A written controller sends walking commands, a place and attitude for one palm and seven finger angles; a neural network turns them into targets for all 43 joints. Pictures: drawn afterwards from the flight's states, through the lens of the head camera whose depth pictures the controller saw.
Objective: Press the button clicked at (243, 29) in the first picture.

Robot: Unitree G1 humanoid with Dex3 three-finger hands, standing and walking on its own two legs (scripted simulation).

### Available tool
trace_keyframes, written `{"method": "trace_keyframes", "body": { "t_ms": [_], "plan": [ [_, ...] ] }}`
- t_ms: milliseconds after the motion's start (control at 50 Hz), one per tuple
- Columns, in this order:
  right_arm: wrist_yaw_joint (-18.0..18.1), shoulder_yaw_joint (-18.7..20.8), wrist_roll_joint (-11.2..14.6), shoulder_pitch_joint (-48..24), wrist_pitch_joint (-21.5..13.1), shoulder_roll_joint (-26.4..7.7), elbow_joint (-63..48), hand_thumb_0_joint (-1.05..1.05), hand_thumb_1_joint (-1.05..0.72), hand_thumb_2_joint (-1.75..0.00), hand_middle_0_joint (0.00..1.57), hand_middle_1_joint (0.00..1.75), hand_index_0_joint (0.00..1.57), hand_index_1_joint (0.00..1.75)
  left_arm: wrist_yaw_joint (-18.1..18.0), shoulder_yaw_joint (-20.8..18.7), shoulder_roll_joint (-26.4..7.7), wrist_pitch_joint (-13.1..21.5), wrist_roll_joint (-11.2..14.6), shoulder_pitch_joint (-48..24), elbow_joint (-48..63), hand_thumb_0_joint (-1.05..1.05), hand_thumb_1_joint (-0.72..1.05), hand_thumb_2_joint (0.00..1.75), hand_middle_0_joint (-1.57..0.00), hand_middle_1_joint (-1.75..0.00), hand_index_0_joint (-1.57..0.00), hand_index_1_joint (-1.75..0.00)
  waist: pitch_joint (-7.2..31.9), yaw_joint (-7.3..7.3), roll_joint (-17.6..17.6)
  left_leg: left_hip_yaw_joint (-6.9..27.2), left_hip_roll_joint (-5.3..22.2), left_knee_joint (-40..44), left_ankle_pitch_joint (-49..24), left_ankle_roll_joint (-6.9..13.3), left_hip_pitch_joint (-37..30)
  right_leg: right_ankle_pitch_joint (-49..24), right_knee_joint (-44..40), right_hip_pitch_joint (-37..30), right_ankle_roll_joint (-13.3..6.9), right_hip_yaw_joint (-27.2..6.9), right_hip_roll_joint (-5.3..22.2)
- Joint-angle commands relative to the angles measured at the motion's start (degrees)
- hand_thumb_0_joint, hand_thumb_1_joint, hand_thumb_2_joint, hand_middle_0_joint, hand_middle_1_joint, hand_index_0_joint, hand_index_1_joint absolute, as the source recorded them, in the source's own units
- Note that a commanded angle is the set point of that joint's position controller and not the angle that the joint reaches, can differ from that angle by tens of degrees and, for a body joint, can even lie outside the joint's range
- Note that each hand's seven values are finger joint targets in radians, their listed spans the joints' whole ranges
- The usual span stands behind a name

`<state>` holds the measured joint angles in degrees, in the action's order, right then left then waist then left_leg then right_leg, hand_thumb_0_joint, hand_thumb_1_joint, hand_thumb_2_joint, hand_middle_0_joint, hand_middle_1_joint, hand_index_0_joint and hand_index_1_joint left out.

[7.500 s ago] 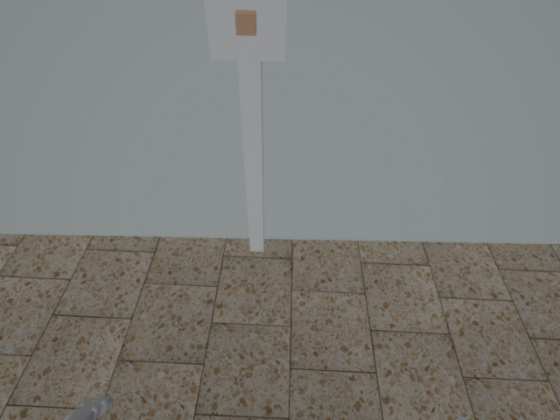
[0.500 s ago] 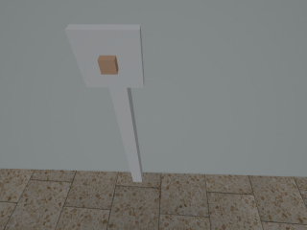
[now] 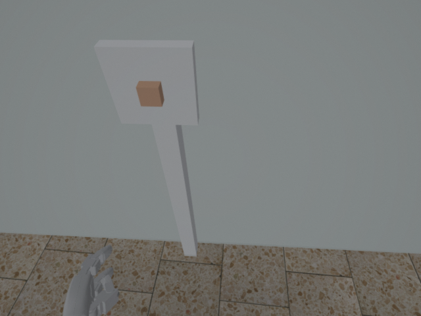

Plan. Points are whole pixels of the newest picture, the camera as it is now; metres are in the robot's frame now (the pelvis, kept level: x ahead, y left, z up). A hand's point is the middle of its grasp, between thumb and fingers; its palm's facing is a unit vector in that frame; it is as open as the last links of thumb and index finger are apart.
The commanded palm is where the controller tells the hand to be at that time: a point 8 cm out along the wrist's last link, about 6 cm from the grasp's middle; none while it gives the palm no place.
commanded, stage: raise the hand and make a fist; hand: left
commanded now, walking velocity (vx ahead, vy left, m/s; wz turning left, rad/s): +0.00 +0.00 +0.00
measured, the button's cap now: (151, 93) +0.49 +0.14 +0.19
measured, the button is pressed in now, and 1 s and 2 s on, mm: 0 0 0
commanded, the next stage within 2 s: aim a knuckle at the button in 1.84 s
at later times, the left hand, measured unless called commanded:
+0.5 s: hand (115, 292) +0.16 +0.16 +0.05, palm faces -0.06 -0.99 -0.10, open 3.8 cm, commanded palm +0.12 +0.23 +0.04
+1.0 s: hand (79, 262) +0.18 +0.21 +0.10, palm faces +0.01 -0.99 -0.10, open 3.1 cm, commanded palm +0.15 +0.26 +0.12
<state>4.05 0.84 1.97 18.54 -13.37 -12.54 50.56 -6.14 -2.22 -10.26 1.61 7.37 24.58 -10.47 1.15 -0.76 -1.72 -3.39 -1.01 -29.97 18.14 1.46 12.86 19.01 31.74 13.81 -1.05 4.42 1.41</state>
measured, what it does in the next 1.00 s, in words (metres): stands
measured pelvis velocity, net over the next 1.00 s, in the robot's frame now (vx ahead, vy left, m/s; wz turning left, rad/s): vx -0.03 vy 0.01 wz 0.01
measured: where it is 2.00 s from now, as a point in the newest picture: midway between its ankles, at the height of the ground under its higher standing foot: outside the picture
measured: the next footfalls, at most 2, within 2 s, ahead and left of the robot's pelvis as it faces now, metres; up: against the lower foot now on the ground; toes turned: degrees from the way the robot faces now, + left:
none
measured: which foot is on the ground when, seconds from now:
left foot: down 0.00-1.00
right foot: down 0.00-1.00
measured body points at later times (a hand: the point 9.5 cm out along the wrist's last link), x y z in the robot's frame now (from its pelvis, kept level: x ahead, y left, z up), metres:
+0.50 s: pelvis -0.05 -0.02 -0.05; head -0.02 -0.02 +0.40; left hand +0.15 +0.21 +0.05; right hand +0.17 -0.23 -0.11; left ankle -0.03 +0.10 -0.73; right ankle -0.02 -0.10 -0.73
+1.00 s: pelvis -0.03 +0.01 -0.01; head -0.03 +0.00 +0.44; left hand +0.18 +0.26 +0.11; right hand +0.16 -0.22 -0.07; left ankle -0.03 +0.10 -0.73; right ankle -0.02 -0.10 -0.73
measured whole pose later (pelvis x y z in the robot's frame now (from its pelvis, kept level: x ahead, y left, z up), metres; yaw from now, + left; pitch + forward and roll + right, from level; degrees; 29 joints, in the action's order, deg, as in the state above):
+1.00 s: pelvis -0.03 +0.01 -0.01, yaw +1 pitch +1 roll -1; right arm 4.5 -2.0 3.4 14.1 -18.0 -14.1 33.2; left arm 14.9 -12.1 -16.8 6.1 16.0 20.9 12.9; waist 2.8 1.6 -2.2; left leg -2.0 0.3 -40.4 21.1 2.0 20.4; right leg 19.6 37.6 19.0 -1.0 5.7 0.6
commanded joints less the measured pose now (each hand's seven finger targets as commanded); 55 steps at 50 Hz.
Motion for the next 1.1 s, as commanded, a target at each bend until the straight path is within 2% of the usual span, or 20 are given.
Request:
{"method": "trace_keyframes", "body": {
  "t_ms": [0, 20, 40, 80, 140, 200, 260, 280, 340, 380, 400, 500, 580, 620, 660, 740, 780, 880, 940, 1080],
  "plan": [
    [-0.9, 3.2, -1.2, -7.8, -5.3, -8.0, -15.6, 0.0, -0.9, -0.9, 0.2, 0.3, 0.2, 0.3, 6.5, -1.7, 1.9, 12.1, 2.3, 7.8, 5.6, 0.0, 0.9, 0.9, -0.45, -0.57, -0.45, -0.57, 0.3, 0.83, 15.9, 4.2, 1.4, -4.3, -16.8, -1.0, 8.5, -13.2, 1.7, 10.4, 0.4, 1.9, -1.5],
    [-1.5, 3.7, -1.3, -9.2, -4.9, -7.9, -16.8, 0.0, -0.9, -0.9, 0.2, 0.3, 0.2, 0.3, 9.7, -2.8, 3.0, 15.5, 3.3, 13.3, 1.0, 0.0, 0.9, 0.9, -0.47, -0.6, -0.47, -0.6, -1.2, 2.37, 20.9, 3.7, 1.0, -6.5, -12.9, -1.3, 13.9, -11.8, 4.0, 12.5, 0.6, 1.8, -1.6],
    [-2.3, 4.0, -1.4, -10.2, -4.6, -8.2, -18.5, 0.0, -0.9, -0.9, 0.2, 0.3, 0.2, 0.3, 13.5, -3.9, 2.4, 19.6, 4.8, 15.3, 1.3, 0.0, 0.9, 0.9, -0.5, -0.63, -0.5, -0.63, -0.5, 3.37, 22.1, 3.2, 0.4, -8.2, -9.8, -1.7, 17.9, -10.9, 5.9, 12.8, 0.6, 1.1, -1.4],
    [-3.8, 4.9, -1.1, -11.6, -4.0, -9.3, -22.7, 0.0, -0.9, -0.9, 0.2, 0.3, 0.2, 0.3, 21.5, -8.0, -1.9, 25.7, 6.9, 17.3, 1.5, 0.0, 0.9, 0.9, -0.56, -0.69, -0.56, -0.69, 2.5, 4.59, 15.3, 1.6, -0.9, -11.9, -7.9, -2.4, 19.8, -12.8, 8.6, 11.0, -0.2, -1.9, -0.1],
    [-3.8, 4.5, -0.2, -14.3, -2.6, -8.9, -28.8, 0.0, -0.9, -0.9, 0.2, 0.3, 0.2, 0.3, 25.8, -13.2, -8.6, 25.3, 7.3, 13.6, 9.5, 0.0, 0.9, 0.9, -0.64, -0.78, -0.64, -0.78, 9.9, 6.06, 4.9, -0.8, -2.0, -14.7, -6.7, -1.4, 22.1, -11.6, 10.2, 8.5, -0.2, -5.1, 1.1],
    [-2.6, 3.7, -0.2, -13.4, -1.1, -7.6, -32.1, 0.0, -0.9, -0.9, 0.2, 0.3, 0.2, 0.3, 22.9, -14.4, -10.6, 24.3, 9.0, 1.2, 24.5, 0.0, 0.9, 0.9, -0.72, -0.87, -0.72, -0.87, 13.7, 4.01, -2.0, -0.4, -1.6, -16.0, -3.9, -0.7, 21.0, -3.3, 9.0, 10.4, 0.3, -8.0, 0.7],
    [-1.9, 3.2, -0.7, -8.3, -1.3, -6.0, -30.3, 0.0, -0.9, -0.9, 0.2, 0.3, 0.2, 0.3, 18.1, -13.7, -9.5, 29.3, 8.8, -6.0, 35.3, 0.0, 0.9, 0.9, -0.81, -0.96, -0.81, -0.96, 15.7, 1.02, -6.4, 2.1, 0.1, -17.8, -6.1, 0.0, 16.8, -5.3, 9.8, 13.3, 0.0, -7.4, -0.4],
    [-1.6, 2.7, -1.1, -7.2, -1.5, -6.5, -29.7, 0.0, -0.9, -0.9, 0.2, 0.3, 0.2, 0.3, 17.7, -11.9, -9.8, 31.3, 8.6, -10.5, 38.8, 0.0, 0.9, 0.9, -0.83, -0.99, -0.83, -0.99, 15.4, -1.18, -4.4, 2.9, 0.5, -19.1, -5.6, 0.3, 16.9, -5.3, 10.2, 15.1, 0.3, -7.7, -0.8],
    [-1.1, 1.6, -0.7, -7.0, -3.2, -7.6, -26.9, 0.0, -0.9, -0.9, 0.2, 0.3, 0.2, 0.3, 20.4, -4.9, -6.7, 34.1, 7.7, -11.9, 34.8, 0.0, 0.9, 0.9, -0.92, -1.08, -0.92, -1.08, 9.9, -4.21, -5.3, 4.3, 1.4, -19.7, -2.6, 0.7, 16.9, -1.0, 9.6, 20.4, -0.3, -6.4, -1.4],
    [-0.5, 0.8, 0.1, -7.8, -4.1, -8.7, -26.3, 0.0, -0.9, -0.9, 0.2, 0.3, 0.2, 0.3, 24.4, -2.3, -7.0, 31.9, 8.2, -14.4, 30.4, 0.0, 0.9, 0.9, -0.97, -1.14, -0.97, -1.14, 6.3, -5.64, -2.9, 5.3, 1.6, -19.2, 0.1, 1.1, 18.0, 2.4, 7.6, 20.7, 0.1, -6.8, -1.5],
    [-0.2, 0.9, 0.4, -7.5, -4.3, -9.0, -26.1, 0.0, -0.9, -0.9, 0.2, 0.3, 0.2, 0.3, 25.9, -3.5, -9.2, 29.5, 8.1, -13.7, 27.5, 0.0, 0.9, 0.9, -1.0, -1.17, -1.0, -1.17, 6.4, -5.05, -1.3, 5.4, 1.5, -18.6, 1.3, 1.1, 18.7, 4.4, 6.0, 19.6, 0.3, -7.6, -1.1],
    [0.7, 0.7, 1.8, -11.6, -3.2, -8.0, -29.3, 0.0, -0.9, -0.9, 0.2, 0.3, 0.2, 0.3, 28.0, -14.4, -14.6, 11.7, 10.6, -2.3, 18.9, 0.0, 0.9, 0.9, -1.13, -1.32, -1.13, -1.32, 11.3, 3.04, 4.2, 4.4, 0.4, -13.6, -0.3, 0.6, 19.9, 6.5, 1.5, 7.4, 1.4, -9.5, 1.5],
    [0.5, -0.2, 1.1, -13.8, -2.6, -5.1, -30.0, 0.0, -0.9, -0.9, 0.2, 0.3, 0.2, 0.3, 20.9, -21.6, -14.0, 8.9, 14.6, 0.0, 29.0, 0.0, 0.9, 0.9, -1.24, -1.44, -1.24, -1.44, 13.5, 6.35, 5.2, 4.6, 0.5, -10.5, -6.5, -0.3, 16.7, -4.4, 3.1, 1.0, 1.5, -6.2, 0.8],
    [-0.2, 0.2, 0.7, -11.1, -3.3, -5.1, -29.1, 0.0, -0.9, -0.9, 0.2, 0.3, 0.2, 0.3, 18.2, -21.5, -13.1, 11.3, 13.5, 0.7, 32.6, 0.0, 0.9, 0.9, -1.3, -1.5, -1.3, -1.5, 13.0, 5.76, 2.7, 4.3, 1.1, -8.5, -9.8, -0.4, 13.9, -10.1, 4.7, 2.3, 0.9, -3.3, -0.7],
    [-0.9, 0.3, 0.3, -9.5, -4.6, -5.8, -28.4, 0.0, -0.9, -0.9, 0.2, 0.3, 0.2, 0.3, 17.7, -16.4, -10.9, 14.1, 11.3, -1.0, 35.9, 0.0, 0.9, 0.9, -1.3, -1.5, -1.3, -1.5, 10.9, 3.93, -1.0, 3.8, 1.2, -7.9, -11.2, -0.2, 11.4, -11.9, 5.4, 5.6, 0.5, -1.7, -1.6],
    [-1.0, 0.2, 0.8, -7.5, -6.9, -7.7, -27.1, 0.0, -0.9, -0.9, 0.2, 0.3, 0.2, 0.3, 21.0, -8.5, -8.3, 15.0, 9.4, -4.8, 34.3, 0.0, 0.9, 0.9, -1.3, -1.5, -1.3, -1.5, 6.1, 0.21, -1.1, 4.6, 1.5, -7.2, -6.5, 0.2, 9.5, -6.1, 3.3, 10.1, 0.5, -1.3, -1.9],
    [-0.3, 0.1, 1.1, -7.9, -7.8, -8.6, -27.0, 0.0, -0.9, -0.9, 0.2, 0.3, 0.2, 0.3, 22.4, -8.6, -9.9, 13.5, 9.5, -7.3, 33.6, 0.0, 0.9, 0.9, -1.3, -1.5, -1.3, -1.5, 4.8, 0.0, 1.2, 5.2, 1.4, -6.3, -3.0, 0.5, 9.7, -1.0, 1.3, 10.0, 0.5, -2.0, -1.8],
    [0.8, -0.4, 1.2, -8.8, -8.1, -8.5, -26.5, 0.0, -0.9, -0.9, 0.2, 0.3, 0.2, 0.3, 20.6, -17.9, -17.2, 10.1, 9.7, -10.8, 36.8, 0.0, 0.9, 0.9, -1.3, -1.5, -1.3, -1.5, 9.2, 3.12, 0.2, 6.0, 1.5, -2.7, -4.0, 0.3, 5.9, -1.4, 0.1, 4.6, 0.1, -0.9, -1.7],
    [0.7, -1.4, 1.2, -9.6, -8.2, -7.7, -26.8, 0.0, -0.9, -0.9, 0.2, 0.3, 0.2, 0.3, 19.6, -17.6, -14.8, 9.0, 10.8, -12.5, 39.7, 0.0, 0.9, 0.9, -1.3, -1.5, -1.3, -1.5, 9.1, 3.84, -5.1, 6.2, 1.5, -0.9, -9.2, -0.6, 2.5, -8.0, 0.6, 2.5, -0.5, 0.6, -2.1],
    [0.6, -2.3, 1.7, -10.4, -7.6, -8.6, -25.5, 0.0, -0.9, -0.9, 0.2, 0.3, 0.2, 0.3, 23.4, -13.7, -12.7, -0.1, 10.9, -15.8, 33.5, 0.0, 0.9, 0.9, -1.3, -1.5, -1.3, -1.5, 2.6, 3.34, -1.0, 6.1, 1.8, 1.6, -11.4, -0.5, 1.5, -12.4, -2.9, 1.1, -0.3, 0.6, -2.6]
  ]
}}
